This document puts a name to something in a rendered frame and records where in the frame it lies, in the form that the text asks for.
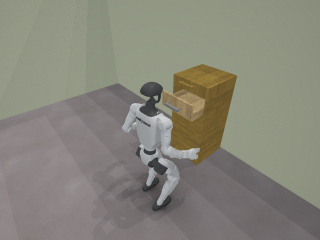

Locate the right robot hand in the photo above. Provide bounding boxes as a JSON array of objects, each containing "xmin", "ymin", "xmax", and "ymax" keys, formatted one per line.
[{"xmin": 188, "ymin": 148, "xmax": 200, "ymax": 160}]

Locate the robot left upper arm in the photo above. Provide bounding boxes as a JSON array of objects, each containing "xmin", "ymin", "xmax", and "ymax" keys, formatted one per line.
[{"xmin": 122, "ymin": 103, "xmax": 142, "ymax": 134}]

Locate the right robot shin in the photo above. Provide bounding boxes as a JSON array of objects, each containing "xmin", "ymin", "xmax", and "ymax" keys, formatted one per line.
[{"xmin": 157, "ymin": 177, "xmax": 180, "ymax": 206}]

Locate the robot right upper arm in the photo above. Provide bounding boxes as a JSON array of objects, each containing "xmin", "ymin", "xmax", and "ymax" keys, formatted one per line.
[{"xmin": 158, "ymin": 115, "xmax": 173, "ymax": 156}]

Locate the cabinet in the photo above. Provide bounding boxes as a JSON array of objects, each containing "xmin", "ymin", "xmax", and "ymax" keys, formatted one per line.
[{"xmin": 171, "ymin": 64, "xmax": 237, "ymax": 165}]

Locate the drawer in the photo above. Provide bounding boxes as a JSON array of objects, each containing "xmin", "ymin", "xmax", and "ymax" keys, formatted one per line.
[{"xmin": 162, "ymin": 89, "xmax": 205, "ymax": 122}]

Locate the robot left forearm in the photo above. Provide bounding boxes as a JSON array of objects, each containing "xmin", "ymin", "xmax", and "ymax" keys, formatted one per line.
[{"xmin": 131, "ymin": 122, "xmax": 137, "ymax": 132}]

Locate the robot right forearm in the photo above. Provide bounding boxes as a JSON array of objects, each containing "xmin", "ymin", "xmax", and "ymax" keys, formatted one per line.
[{"xmin": 167, "ymin": 147, "xmax": 190, "ymax": 159}]

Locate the robot head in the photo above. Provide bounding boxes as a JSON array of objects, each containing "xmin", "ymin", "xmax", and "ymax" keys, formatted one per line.
[{"xmin": 139, "ymin": 81, "xmax": 163, "ymax": 117}]

